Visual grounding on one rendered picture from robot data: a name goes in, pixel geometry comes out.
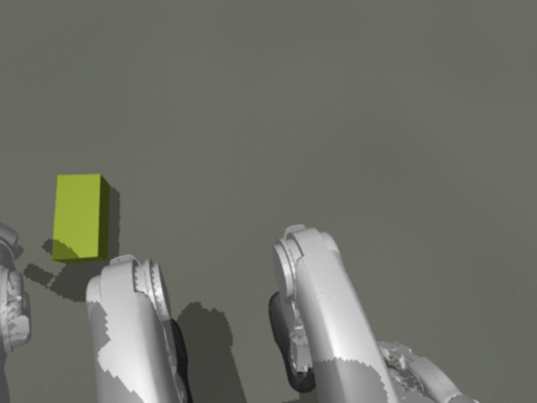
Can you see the left robot foot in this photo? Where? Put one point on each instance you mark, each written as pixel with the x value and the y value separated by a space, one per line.
pixel 182 361

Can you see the carton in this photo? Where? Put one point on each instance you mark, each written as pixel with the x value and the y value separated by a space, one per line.
pixel 81 219

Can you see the left robot arm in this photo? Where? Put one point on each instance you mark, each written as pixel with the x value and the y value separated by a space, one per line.
pixel 15 316

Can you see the right robot hand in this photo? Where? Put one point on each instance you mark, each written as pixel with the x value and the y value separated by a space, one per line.
pixel 423 381

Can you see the right robot foot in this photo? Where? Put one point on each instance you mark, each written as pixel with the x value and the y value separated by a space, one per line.
pixel 299 381

